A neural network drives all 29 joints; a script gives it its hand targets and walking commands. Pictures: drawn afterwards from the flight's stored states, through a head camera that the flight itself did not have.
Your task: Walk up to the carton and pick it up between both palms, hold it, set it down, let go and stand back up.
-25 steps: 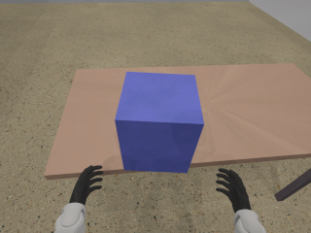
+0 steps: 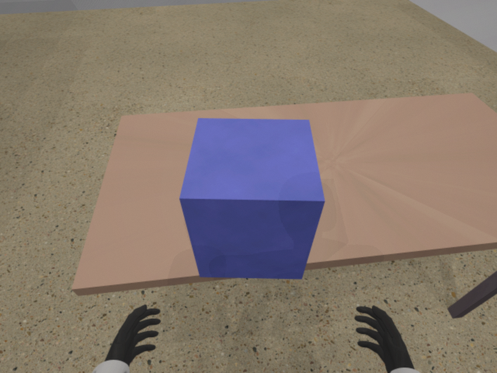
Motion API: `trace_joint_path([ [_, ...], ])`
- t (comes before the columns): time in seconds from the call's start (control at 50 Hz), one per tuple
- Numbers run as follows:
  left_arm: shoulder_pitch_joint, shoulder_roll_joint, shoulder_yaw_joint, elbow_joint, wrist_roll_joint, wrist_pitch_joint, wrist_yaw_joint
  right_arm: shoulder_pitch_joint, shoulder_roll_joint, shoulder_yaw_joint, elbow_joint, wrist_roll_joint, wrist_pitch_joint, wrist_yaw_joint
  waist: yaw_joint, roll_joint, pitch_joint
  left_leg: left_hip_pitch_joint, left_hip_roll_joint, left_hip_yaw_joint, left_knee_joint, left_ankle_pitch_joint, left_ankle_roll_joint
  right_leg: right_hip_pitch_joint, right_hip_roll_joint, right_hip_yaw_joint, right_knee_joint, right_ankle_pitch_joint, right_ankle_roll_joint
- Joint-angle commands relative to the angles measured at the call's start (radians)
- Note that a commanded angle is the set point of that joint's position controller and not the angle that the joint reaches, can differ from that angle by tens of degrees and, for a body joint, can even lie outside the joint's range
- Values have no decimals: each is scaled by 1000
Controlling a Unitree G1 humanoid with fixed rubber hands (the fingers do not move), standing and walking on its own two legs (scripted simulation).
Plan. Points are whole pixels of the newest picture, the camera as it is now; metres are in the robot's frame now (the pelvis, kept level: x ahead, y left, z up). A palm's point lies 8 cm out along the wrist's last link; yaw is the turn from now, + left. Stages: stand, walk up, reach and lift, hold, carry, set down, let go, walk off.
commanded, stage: set down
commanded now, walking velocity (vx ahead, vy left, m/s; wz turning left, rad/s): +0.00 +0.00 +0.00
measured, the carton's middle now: (252, 201) +0.42 +0.04 +0.02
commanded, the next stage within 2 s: let go in 0.32 s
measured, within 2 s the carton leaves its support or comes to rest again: neither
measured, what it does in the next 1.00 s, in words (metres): stands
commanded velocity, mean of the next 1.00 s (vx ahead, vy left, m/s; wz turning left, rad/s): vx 0.00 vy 0.00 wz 0.00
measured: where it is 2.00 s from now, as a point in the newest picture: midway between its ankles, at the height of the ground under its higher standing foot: outside the picture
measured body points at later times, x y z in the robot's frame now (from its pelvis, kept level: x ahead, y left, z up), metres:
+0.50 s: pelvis +0.00 +0.00 +0.00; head +0.00 +0.01 +0.45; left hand +0.16 +0.23 -0.09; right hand +0.16 -0.22 -0.09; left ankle +0.02 +0.13 -0.74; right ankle -0.06 -0.09 -0.75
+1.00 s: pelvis -0.02 +0.00 -0.01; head -0.02 +0.00 +0.44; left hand +0.13 +0.23 -0.10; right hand +0.12 -0.24 -0.12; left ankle +0.02 +0.13 -0.74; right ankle -0.06 -0.09 -0.75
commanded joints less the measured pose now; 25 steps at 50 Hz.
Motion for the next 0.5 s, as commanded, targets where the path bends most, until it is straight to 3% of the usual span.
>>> trace_joint_path([
  [0.0,-74,101,47,-106,26,-3,-5,-89,-123,-33,-78,-12,-48,-4,-18,26,-72,294,-11,11,29,307,4,-318,-40,-13,-113,327,44],
  [0.06,-76,108,58,-124,16,-13,-4,-87,-114,-26,-70,-13,-63,-2,-8,15,-80,286,-15,10,37,338,-1,-286,-36,-14,-96,376,57],
  [0.08,-93,120,60,-133,14,-18,-3,-98,-118,-38,-66,-18,-68,0,-22,13,-103,305,-14,11,35,320,0,-289,-39,-18,-100,370,60],
  [0.14,-100,113,56,-97,29,-14,4,-105,-111,-42,-27,-15,-79,8,-9,39,-100,298,-11,9,36,297,0,-324,-37,-17,-108,291,49],
  [0.2,-100,117,64,-81,38,1,2,-104,-115,-41,0,-27,-80,15,-5,22,-105,301,-13,21,39,300,1,-322,-36,-22,-100,338,54],
  [0.26,-105,115,63,-56,53,23,2,-113,-144,-60,42,-52,-78,12,-27,48,-82,306,-12,19,42,301,-12,-338,-33,-31,-102,336,51],
  [0.28,-105,106,59,-64,54,27,5,-99,-136,-54,45,-42,-77,17,-16,64,-87,316,-14,19,46,315,-13,-341,-35,-24,-106,328,48],
  [0.36,-120,98,51,-48,61,43,12,-111,-134,-68,76,-46,-74,21,-28,76,-92,327,-6,12,51,307,-12,-358,-38,-29,-108,299,43],
  [0.44,-124,100,52,-27,55,40,12,-126,-158,-71,82,-61,-85,23,-29,28,-96,307,-11,13,56,297,-6,-337,-34,-33,-88,350,50],
  [0.48,-130,96,62,-23,72,44,19,-131,-160,-65,75,-52,-88,31,-17,51,-111,316,-9,15,51,301,-5,-320,-29,-33,-85,355,49],
])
